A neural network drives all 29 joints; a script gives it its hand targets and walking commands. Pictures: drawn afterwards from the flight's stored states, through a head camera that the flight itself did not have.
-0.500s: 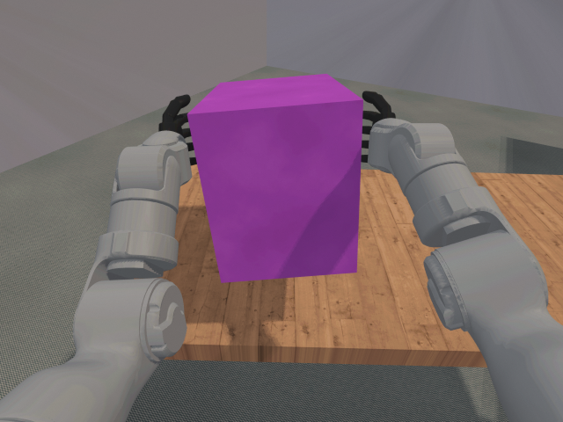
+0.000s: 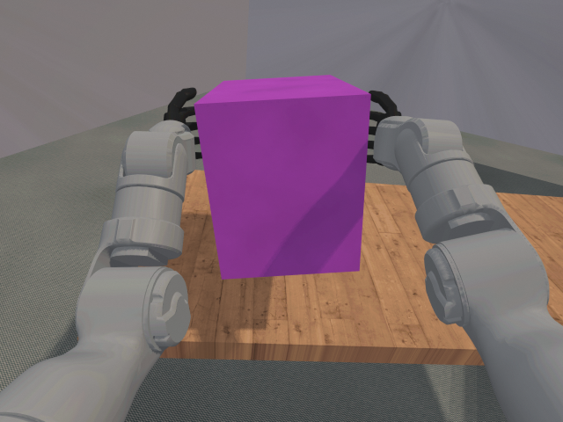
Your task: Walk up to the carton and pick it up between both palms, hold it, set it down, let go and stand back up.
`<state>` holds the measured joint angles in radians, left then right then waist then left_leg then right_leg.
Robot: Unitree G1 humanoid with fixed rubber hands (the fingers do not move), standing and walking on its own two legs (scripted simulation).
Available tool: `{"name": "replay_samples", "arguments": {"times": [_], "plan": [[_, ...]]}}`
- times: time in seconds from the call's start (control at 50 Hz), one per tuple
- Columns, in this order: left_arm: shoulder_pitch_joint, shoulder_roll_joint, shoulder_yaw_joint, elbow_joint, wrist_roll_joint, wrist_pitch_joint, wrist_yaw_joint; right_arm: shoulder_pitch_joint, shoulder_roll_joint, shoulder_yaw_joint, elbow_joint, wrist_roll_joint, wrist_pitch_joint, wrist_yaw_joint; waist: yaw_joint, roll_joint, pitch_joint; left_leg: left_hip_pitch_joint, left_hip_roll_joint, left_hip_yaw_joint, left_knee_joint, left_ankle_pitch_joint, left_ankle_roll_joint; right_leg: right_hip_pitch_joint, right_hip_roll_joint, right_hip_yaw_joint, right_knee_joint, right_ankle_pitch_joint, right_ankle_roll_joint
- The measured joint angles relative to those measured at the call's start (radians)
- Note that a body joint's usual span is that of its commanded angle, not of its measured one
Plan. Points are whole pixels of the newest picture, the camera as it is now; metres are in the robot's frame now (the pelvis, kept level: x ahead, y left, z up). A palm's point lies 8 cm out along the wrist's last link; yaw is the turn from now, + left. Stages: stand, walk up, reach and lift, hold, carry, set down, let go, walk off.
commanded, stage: hold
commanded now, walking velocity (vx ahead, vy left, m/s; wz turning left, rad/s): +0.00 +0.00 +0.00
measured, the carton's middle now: (282, 163) +0.43 +0.02 +0.24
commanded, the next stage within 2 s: none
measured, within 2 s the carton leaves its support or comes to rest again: neither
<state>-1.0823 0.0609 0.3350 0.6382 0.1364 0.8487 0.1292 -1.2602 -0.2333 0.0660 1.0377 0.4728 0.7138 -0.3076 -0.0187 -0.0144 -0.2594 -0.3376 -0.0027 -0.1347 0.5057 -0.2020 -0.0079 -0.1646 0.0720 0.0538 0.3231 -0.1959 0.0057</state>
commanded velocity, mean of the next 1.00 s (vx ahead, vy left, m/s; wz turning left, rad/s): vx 0.00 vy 0.00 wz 0.00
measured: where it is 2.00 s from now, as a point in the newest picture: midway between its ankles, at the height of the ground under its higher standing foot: outside the picture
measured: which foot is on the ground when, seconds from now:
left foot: down 0.00-1.00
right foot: down 0.00-1.00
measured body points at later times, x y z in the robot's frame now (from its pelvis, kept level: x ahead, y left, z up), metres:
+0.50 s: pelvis +0.00 +0.00 +0.00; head -0.06 +0.01 +0.44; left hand +0.41 +0.16 +0.28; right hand +0.43 -0.12 +0.31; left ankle +0.04 +0.11 -0.74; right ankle -0.02 -0.13 -0.74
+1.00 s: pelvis +0.01 -0.01 +0.00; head -0.06 +0.00 +0.44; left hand +0.40 +0.17 +0.28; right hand +0.42 -0.11 +0.29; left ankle +0.04 +0.11 -0.74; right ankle -0.02 -0.13 -0.74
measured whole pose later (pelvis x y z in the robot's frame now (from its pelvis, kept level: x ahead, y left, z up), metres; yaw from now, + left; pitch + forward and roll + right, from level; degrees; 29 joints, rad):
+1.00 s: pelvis +0.01 -0.01 +0.00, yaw +1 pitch +3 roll -3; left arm -1.00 0.08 0.32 0.56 0.06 0.84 0.15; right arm -1.22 -0.23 0.16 0.97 0.54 0.71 -0.33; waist 0.01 0.04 -0.25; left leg -0.33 0.00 -0.16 0.51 -0.22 -0.02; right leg -0.16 0.08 0.04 0.33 -0.22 0.00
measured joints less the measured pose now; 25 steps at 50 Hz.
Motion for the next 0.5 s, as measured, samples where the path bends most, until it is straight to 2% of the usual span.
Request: {"name": "replay_samples", "arguments": {"times": [0.14,0.3,0.4,0.5], "plan": [[-0.081,0.002,0.025,0.109,-0.004,-0.038,0.02,-0.105,-0.022,-0.003,0.148,-0.028,-0.04,0.051,0.032,0.0,-0.003,-0.044,0.004,0.019,0.005,0.013,0.003,-0.06,0.002,0.018,0.028,0.007,0.005],[-0.139,0.03,0.022,0.21,-0.041,-0.084,0.032,-0.172,-0.024,-0.012,0.248,-0.051,-0.077,0.065,0.053,0.011,-0.012,-0.08,0.004,0.016,0.009,0.017,0.001,-0.102,0.003,0.014,0.045,0.003,0.004],[-0.133,0.042,-0.006,0.224,-0.069,-0.097,0.037,-0.168,-0.021,-0.006,0.253,-0.05,-0.085,0.065,0.055,0.023,-0.019,-0.087,0.004,0.004,0.012,0.011,-0.004,-0.101,0.005,0.003,0.039,-0.001,-0.001],[-0.09,0.036,-0.017,0.177,-0.079,-0.093,0.042,-0.137,-0.019,0.032,0.214,-0.014,-0.083,0.054,0.048,0.04,-0.016,-0.076,0.004,-0.007,0.015,0.001,-0.008,-0.082,0.007,-0.007,0.03,-0.007,-0.005]]}}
